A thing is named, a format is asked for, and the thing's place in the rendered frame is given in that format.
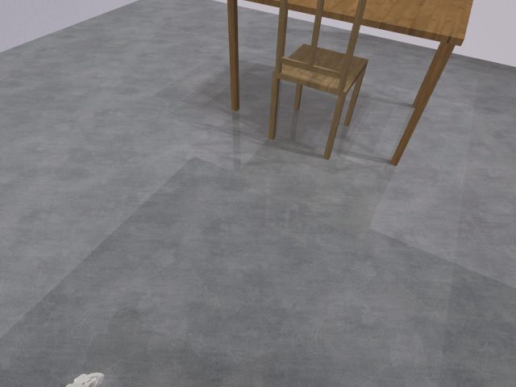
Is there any table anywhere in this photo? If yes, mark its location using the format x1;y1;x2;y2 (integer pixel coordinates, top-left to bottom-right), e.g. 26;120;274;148
227;0;473;166

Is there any chair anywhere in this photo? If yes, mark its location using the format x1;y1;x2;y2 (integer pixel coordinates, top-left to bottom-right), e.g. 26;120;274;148
268;0;368;160

